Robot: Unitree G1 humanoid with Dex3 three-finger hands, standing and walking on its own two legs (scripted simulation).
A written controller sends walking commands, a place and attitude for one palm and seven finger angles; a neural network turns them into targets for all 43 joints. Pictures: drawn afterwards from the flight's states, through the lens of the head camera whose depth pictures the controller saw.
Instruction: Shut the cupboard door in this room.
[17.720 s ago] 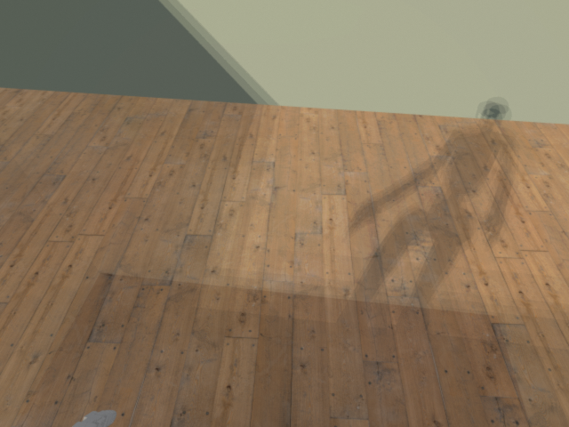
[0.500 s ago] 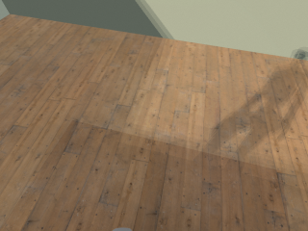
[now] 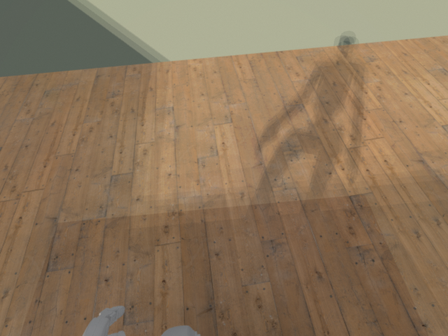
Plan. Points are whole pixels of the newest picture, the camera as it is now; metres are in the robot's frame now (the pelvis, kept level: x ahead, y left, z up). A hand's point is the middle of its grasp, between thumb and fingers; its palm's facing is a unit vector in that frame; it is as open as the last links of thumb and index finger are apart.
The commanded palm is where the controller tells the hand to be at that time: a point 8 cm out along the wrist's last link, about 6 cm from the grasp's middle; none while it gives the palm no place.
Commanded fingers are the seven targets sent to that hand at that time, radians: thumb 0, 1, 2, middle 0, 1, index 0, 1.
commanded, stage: turn or walk to find it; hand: left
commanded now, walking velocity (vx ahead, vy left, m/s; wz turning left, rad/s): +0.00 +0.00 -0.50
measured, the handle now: out of the picture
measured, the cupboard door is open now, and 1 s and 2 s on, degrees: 84 84 84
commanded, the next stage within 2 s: none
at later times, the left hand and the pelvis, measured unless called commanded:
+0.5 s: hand out of the picture +0.10 +0.23 -0.16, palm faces -0.19 -0.96 -0.21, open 7.4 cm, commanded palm none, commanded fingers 0.00 0.90 0.90 -0.20 -0.30 -0.20 -0.30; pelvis -0.01 +0.04 +0.01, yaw -15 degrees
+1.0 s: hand out of the picture +0.13 +0.10 -0.14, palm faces -0.47 -0.84 -0.26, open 7.4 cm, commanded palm none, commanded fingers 0.00 0.90 0.90 -0.20 -0.30 -0.20 -0.30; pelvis -0.05 -0.02 +0.01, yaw -29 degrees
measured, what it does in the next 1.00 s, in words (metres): steps on the spot, turning right: left foot, then right foot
